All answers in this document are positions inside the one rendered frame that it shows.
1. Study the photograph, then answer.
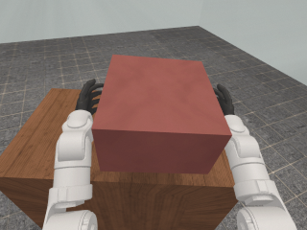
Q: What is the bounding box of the robot right upper arm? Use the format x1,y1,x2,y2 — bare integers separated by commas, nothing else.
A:
236,206,295,230

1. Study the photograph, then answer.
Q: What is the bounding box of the robot left upper arm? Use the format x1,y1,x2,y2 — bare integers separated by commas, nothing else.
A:
44,210,98,230

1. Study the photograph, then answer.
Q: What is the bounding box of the robot left forearm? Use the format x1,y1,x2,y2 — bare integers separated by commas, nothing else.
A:
42,109,94,230

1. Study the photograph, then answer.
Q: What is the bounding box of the robot right hand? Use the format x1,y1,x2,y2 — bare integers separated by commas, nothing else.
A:
213,84,235,116

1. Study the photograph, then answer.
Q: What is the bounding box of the carton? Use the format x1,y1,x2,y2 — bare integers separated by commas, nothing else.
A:
91,55,232,174

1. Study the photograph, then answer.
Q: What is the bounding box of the pedestal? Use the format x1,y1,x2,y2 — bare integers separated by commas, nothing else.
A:
0,88,239,230

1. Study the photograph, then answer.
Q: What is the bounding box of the robot left hand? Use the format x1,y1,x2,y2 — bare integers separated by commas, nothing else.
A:
75,79,104,115

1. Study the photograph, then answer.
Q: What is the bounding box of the robot right forearm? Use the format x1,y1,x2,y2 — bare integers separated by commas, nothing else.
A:
224,114,297,230

